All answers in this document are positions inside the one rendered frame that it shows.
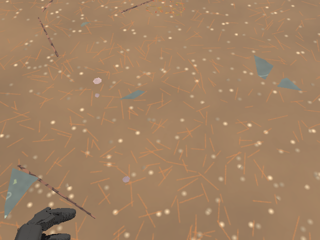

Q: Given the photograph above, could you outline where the left robot hand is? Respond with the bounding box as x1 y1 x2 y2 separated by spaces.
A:
14 207 76 240

